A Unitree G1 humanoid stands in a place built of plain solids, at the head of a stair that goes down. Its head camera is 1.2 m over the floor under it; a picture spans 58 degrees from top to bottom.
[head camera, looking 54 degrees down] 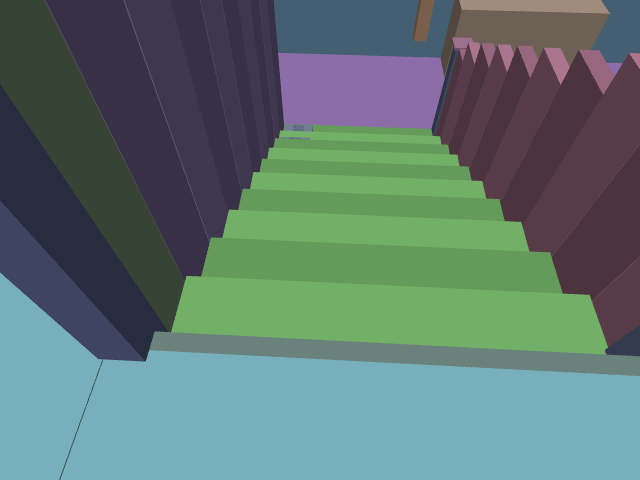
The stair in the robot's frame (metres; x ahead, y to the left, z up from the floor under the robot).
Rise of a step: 0.16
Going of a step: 0.29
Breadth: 1.45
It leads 3 degrees to the right of straight ahead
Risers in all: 11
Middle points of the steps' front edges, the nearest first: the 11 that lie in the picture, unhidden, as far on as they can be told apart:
0.50 -0.22 0.00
0.79 -0.23 -0.16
1.08 -0.25 -0.31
1.36 -0.27 -0.47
1.65 -0.28 -0.63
1.94 -0.30 -0.78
2.23 -0.31 -0.94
2.52 -0.33 -1.10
2.81 -0.34 -1.25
3.09 -0.36 -1.41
3.38 -0.38 -1.57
